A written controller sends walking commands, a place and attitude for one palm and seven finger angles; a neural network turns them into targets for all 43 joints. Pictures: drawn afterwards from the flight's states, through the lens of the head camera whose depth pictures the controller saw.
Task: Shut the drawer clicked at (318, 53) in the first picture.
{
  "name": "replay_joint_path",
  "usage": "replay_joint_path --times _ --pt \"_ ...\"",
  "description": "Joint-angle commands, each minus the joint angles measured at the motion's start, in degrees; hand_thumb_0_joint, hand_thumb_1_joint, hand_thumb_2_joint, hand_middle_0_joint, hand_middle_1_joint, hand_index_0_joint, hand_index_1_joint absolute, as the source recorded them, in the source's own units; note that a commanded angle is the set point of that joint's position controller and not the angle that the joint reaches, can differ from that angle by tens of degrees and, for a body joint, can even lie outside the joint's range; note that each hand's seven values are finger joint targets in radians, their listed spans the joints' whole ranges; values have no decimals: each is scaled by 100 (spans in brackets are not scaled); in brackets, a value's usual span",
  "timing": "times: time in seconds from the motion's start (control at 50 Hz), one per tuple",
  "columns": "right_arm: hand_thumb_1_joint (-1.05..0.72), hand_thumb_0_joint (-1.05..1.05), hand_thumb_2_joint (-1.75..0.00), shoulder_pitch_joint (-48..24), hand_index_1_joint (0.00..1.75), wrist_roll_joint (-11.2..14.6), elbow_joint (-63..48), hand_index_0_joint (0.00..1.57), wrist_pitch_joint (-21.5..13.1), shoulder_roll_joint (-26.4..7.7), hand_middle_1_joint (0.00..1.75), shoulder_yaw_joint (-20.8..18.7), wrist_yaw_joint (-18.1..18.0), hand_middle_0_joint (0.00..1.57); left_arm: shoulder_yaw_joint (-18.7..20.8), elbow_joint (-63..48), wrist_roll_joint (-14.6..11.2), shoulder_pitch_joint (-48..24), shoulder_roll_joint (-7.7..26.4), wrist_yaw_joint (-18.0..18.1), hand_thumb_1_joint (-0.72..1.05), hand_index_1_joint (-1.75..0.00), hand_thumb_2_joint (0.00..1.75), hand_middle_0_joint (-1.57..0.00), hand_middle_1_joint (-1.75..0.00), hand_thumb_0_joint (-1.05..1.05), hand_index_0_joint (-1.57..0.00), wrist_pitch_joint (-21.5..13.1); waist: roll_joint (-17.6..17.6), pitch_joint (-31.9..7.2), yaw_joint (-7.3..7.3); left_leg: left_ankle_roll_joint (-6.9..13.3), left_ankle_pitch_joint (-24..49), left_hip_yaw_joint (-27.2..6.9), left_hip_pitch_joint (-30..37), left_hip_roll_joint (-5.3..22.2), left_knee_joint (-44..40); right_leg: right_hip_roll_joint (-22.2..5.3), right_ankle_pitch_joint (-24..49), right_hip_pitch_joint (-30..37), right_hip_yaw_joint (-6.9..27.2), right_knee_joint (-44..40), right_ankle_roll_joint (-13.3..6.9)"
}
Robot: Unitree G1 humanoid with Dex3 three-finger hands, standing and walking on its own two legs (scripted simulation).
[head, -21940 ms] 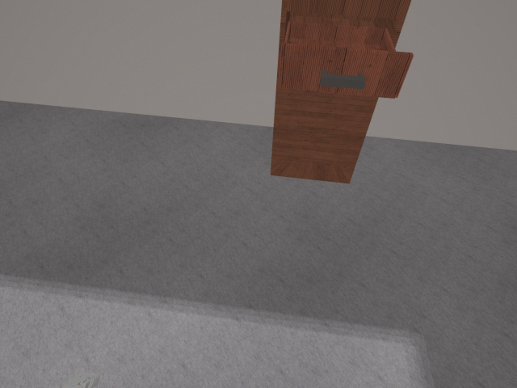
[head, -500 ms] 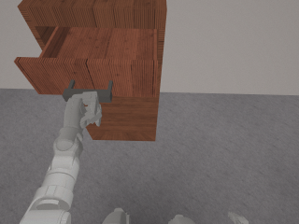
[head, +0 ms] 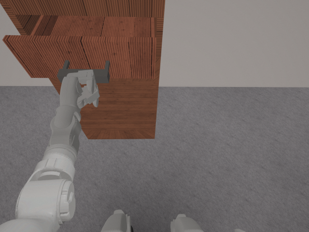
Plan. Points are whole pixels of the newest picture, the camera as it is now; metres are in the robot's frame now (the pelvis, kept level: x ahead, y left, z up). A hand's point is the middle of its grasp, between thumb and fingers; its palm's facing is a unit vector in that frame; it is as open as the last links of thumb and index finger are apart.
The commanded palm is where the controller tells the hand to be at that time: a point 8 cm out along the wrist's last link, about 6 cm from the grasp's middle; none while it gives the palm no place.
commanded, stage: push the drawer shut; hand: left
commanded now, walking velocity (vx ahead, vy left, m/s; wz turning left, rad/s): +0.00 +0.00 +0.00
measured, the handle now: (85, 69) +0.54 +0.18 +0.07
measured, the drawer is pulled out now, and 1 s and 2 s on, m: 0.11 0.00 0.00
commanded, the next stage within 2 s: pull the fist back off the drawer in 1.34 s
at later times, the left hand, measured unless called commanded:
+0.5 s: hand (98, 76) +0.51 +0.14 +0.08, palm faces -0.02 -1.00 -0.04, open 3.0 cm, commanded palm +0.49 +0.19 +0.07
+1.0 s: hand (98, 61) +0.57 +0.14 +0.08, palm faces -0.03 -1.00 -0.02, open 3.1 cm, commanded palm +0.56 +0.18 +0.07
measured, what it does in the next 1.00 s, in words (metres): stands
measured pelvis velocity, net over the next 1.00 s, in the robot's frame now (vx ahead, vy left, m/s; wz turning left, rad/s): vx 0.00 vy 0.01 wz -0.04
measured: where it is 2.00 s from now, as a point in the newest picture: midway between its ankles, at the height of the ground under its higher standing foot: outside the picture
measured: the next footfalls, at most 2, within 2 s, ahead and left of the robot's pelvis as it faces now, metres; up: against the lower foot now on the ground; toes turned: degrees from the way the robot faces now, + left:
none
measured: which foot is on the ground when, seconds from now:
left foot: down 0.00-1.00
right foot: down 0.00-1.00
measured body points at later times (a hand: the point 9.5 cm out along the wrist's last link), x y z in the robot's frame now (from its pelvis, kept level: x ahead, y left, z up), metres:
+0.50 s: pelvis +0.00 +0.00 -0.01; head +0.11 +0.01 +0.42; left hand +0.50 +0.19 +0.08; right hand +0.00 -0.26 -0.13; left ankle +0.04 +0.12 -0.67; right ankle -0.01 -0.12 -0.67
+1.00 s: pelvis +0.00 +0.01 -0.02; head +0.15 +0.03 +0.40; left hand +0.56 +0.20 +0.08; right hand -0.05 -0.25 -0.12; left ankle +0.04 +0.12 -0.67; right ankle -0.01 -0.12 -0.67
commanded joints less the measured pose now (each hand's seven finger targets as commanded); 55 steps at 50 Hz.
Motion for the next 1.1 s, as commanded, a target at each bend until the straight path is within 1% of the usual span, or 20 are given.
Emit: replay_joint_path --times 0.0,0.08,0.16,0.18,0.28,0.3,0.34,0.44,0.48,0.56,0.64,0.66,0.7,0.72,0.8,0.86,0.94,0.96,1.02,1.08 --pt "-90 0 -90 633 30 -29 -419 20 -118 -859 30 -333 -67 20 173 -841 40 -3003 1076 60 90 -160 90 -140 -160 0 -140 -341 133 -2184 -307 141 1191 -338 1979 -263 -469 272 1603 92 219 -804 -9" --pt "-90 0 -90 750 30 -69 -401 20 -82 -885 30 -327 -50 20 380 -662 79 -3221 1337 68 90 -160 90 -140 -160 0 -140 -380 114 -2446 -289 155 1260 -346 1893 -266 -379 289 1661 151 242 -732 -13" --pt "-90 0 -90 856 30 -83 -382 20 -29 -910 30 -311 -41 20 496 -447 115 -3499 1530 52 90 -160 90 -140 -160 0 -140 -368 93 -2397 -379 175 1190 -346 1723 -253 -327 310 1619 76 256 -719 5" --pt "-90 0 -90 887 30 -82 -392 20 -14 -920 30 -317 -44 20 614 -375 139 -3440 1693 45 90 -160 90 -140 -160 0 -140 -364 88 -2419 -326 178 1176 -319 1638 -261 -321 311 1631 183 287 -733 2" --pt "-90 0 -90 992 30 -111 -403 20 34 -921 30 -321 -28 20 689 -410 174 -3588 1792 16 90 -160 90 -140 -160 0 -140 -380 376 -2652 -318 157 1432 -354 1847 -237 -280 326 1762 88 247 -668 -24" --pt "-90 0 -90 983 30 -111 -403 20 34 -908 30 -316 -16 20 564 -439 149 -3670 1639 13 90 -160 90 -140 -160 0 -140 -376 329 -2659 -388 168 1401 -353 1857 -236 -277 337 1741 54 245 -686 -11" --pt "-90 0 -90 1073 30 -126 -346 20 56 -948 30 -319 -17 20 681 -186 194 -3679 1794 41 90 -160 90 -140 -160 0 -140 -359 183 -2487 -424 178 1354 -369 1717 -226 -255 357 1694 -6 240 -695 -16" --pt "-90 0 -90 1186 30 -171 -283 20 82 -974 30 -321 2 20 648 -193 290 -4235 1848 103 90 -160 90 -140 -160 0 -140 -384 464 -2535 -540 176 1378 -419 1849 -211 -197 363 1560 -304 214 -658 -27" --pt "-90 0 -90 1213 30 -173 -289 20 99 -992 30 -320 -2 20 791 -106 294 -4185 2031 114 90 -160 90 -140 -160 0 -140 -362 361 -2712 -532 189 1427 -389 1762 -215 -162 363 1678 -135 255 -673 -6" --pt "-90 0 -90 1277 30 -180 -233 20 123 -1023 30 -282 -17 20 814 152 366 -4601 2196 117 90 -160 90 -140 -160 0 -140 -302 320 -2528 -680 204 1229 -421 1556 -202 -119 369 1480 -321 244 -676 10" --pt "-90 0 -90 1374 30 -217 -230 20 120 -1046 30 -267 -24 20 952 296 416 -4752 2433 115 90 -160 90 -140 -160 0 -140 -266 447 -2683 -698 208 1342 -437 1530 -191 -31 378 1534 -349 246 -616 -7" --pt "-90 0 -90 1381 30 -225 -230 20 122 -1042 30 -245 -17 20 885 222 421 -4932 2407 105 90 -160 90 -140 -160 0 -140 -264 632 -2759 -736 200 1415 -452 1584 -186 -26 371 1563 -407 229 -585 -3" --pt "-90 0 -90 1434 30 -242 -230 20 144 -1066 30 -247 -12 20 964 276 451 -4986 2538 110 90 -160 90 -140 -160 0 -140 -231 591 -2797 -738 200 1441 -471 1576 -167 7 385 1539 -438 220 -576 -6" --pt "-90 0 -90 1428 30 -240 -227 20 147 -1051 30 -249 -2 20 865 376 456 -4991 2407 94 90 -160 90 -140 -160 0 -140 -189 646 -2749 -786 200 1448 -463 1579 -171 17 392 1544 -502 213 -592 -4" --pt "-90 0 -90 1551 30 -269 -192 20 190 -1103 30 -214 -6 20 995 575 545 -5308 2742 120 90 -160 90 -140 -160 0 -140 -82 573 -2701 -885 216 1428 -496 1400 -139 86 406 1479 -587 191 -559 4" --pt "-90 0 -90 1640 30 -300 -214 20 214 -1129 30 -225 -3 20 1131 434 592 -5408 2938 118 90 -160 90 -140 -160 0 -140 -66 846 -3083 -851 209 1760 -512 1588 -133 155 402 1721 -562 184 -473 -9" --pt "-90 0 -90 1742 30 -328 -196 20 248 -1128 30 -209 31 20 1086 584 635 -5566 2922 102 90 -160 90 -140 -160 0 -140 15 853 -3010 -934 214 1832 -553 1579 -115 200 439 1719 -694 151 -466 -19" --pt "-90 0 -90 1785 30 -332 -182 20 274 -1158 30 -206 19 20 1215 629 668 -5593 3135 115 90 -160 90 -140 -160 0 -140 44 880 -3026 -931 207 1891 -549 1567 -95 222 432 1750 -707 139 -452 -16" --pt "-90 0 -90 1849 30 -330 -139 20 289 -1170 30 -194 2 20 1209 678 684 -5963 3222 133 90 -160 90 -140 -160 0 -140 112 757 -2862 -1084 238 1624 -556 1351 -81 246 449 1517 -799 151 -523 16" --pt "-90 0 -90 1887 30 -358 -62 20 260 -1164 30 -195 12 20 930 608 752 -6385 2954 170 90 -160 90 -140 -160 0 -140 103 1149 -2866 -1205 192 1557 -688 1695 -48 252 447 1241 -1312 74 -480 -22"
